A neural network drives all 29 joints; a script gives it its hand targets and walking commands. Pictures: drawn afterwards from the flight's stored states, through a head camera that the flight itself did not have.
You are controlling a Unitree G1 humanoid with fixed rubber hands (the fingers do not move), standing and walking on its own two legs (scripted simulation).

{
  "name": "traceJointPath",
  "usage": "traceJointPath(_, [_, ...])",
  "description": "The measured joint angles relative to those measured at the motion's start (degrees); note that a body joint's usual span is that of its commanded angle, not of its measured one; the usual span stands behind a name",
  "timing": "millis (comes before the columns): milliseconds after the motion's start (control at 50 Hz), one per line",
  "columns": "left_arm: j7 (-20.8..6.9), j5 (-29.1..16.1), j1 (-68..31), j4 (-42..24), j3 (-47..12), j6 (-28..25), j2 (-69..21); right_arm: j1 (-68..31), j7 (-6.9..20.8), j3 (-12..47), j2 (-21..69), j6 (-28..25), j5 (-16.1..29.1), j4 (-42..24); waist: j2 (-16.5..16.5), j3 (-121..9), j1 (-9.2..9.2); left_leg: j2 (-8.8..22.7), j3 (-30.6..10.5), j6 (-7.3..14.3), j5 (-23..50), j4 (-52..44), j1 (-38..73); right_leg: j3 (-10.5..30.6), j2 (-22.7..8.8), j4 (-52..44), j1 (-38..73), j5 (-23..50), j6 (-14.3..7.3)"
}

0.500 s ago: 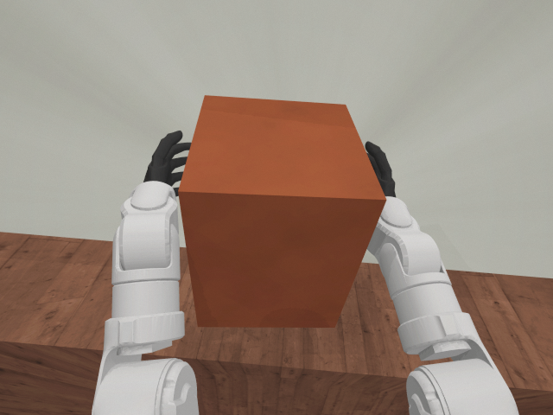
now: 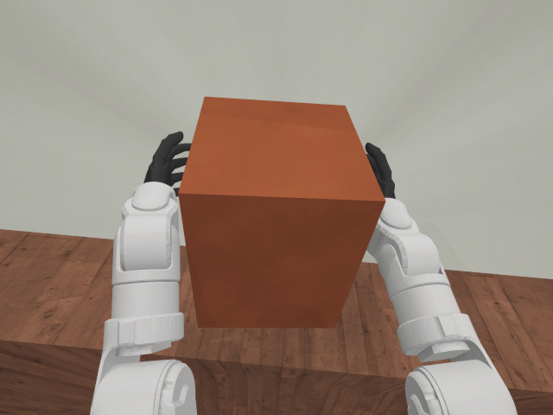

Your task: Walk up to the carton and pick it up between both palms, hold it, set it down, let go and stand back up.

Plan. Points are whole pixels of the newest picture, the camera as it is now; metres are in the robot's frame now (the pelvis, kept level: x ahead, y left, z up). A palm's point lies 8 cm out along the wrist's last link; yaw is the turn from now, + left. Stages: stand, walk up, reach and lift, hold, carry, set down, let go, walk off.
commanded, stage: hold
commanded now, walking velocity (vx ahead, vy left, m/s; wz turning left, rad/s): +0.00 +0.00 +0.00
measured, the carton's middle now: (271, 216) +0.37 +0.00 +0.17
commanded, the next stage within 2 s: none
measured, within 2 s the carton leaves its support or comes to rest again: neither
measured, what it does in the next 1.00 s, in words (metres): stands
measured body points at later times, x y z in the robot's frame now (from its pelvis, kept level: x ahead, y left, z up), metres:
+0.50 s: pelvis +0.00 +0.00 +0.00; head -0.05 +0.02 +0.45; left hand +0.38 +0.14 +0.22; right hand +0.37 -0.16 +0.21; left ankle +0.01 +0.13 -0.75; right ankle +0.03 -0.13 -0.75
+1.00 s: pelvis +0.00 +0.00 +0.00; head -0.05 +0.03 +0.45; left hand +0.38 +0.14 +0.22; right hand +0.38 -0.15 +0.21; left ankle +0.01 +0.13 -0.75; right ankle +0.03 -0.13 -0.75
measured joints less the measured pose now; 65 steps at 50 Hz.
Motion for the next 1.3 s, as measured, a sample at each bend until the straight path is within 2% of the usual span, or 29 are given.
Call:
traceJointPath(340, [0.08, -0.22, 1.77, -2.65, 0.42, 0.7, -1.06, 1.25, -0.33, 1.19, -0.43, 1.08, 0.69, -2.29, 0.36, 0.07, -0.65, 0.19, 0.16, -0.07, -0.22, -0.51, 1.36, 0.15, 0.22, -0.31, 1.26, -0.35, -0.1])
traceJointPath(520, [-0.14, -0.01, 1.24, -2.56, 0.36, 0.87, -0.74, 0.82, -0.34, 1.14, -0.4, 0.89, 0.54, -1.98, 0.35, 0.17, -0.06, 0.16, 0.24, -0.09, 0.19, -0.45, 0.53, 0.25, 0.21, -0.17, 0.4, 0.01, -0.14])
traceJointPath(760, [-0.75, 0.36, -1.21, 1.75, 1.33, 0.1, -0.36, -0.63, 0.23, -0.94, 0.44, 0.5, -1.18, 1.16, -0.26, -0.02, -0.02, -0.26, 0.01, 0.12, 0.64, -0.65, 0.44, 0.01, -0.19, 0.14, 0.27, 0.01, -0.02])
traceJointPath(920, [-0.09, 0.06, -0.26, 0.08, 0.18, -0.14, -0.43, 0.15, 0.2, -0.13, -0.14, -0.71, -0.07, 0.36, -0.06, -0.55, -0.05, -0.08, 0.38, 0.15, 0.24, -0.16, -0.2, 0.37, 0.01, -0.05, -0.18, 0.11, 0.04])
traceJointPath(1040, [-0.12, 0.26, -1.21, 1.84, 0.74, -0.14, -0.35, -0.78, 0.7, -0.48, -0.17, -0.24, -0.76, 1.69, -0.03, 0.01, -0.02, -0.17, 0.44, 0.25, 0.22, -0.43, 0.39, 0.39, -0.09, 0.05, 0.26, -0.14, 0.09])
traceJointPath(1300, [0.22, -0.4, 2.07, -2.97, -0.63, 0.86, -0.62, 1.53, -0.05, 1.5, -0.66, 0.05, 1.21, -1.85, 0.23, 0.1, -0.33, 0.13, 0.07, 0.06, -0.55, 0.15, 0.9, 0.01, 0.26, -0.38, 1.42, -0.54, -0.02])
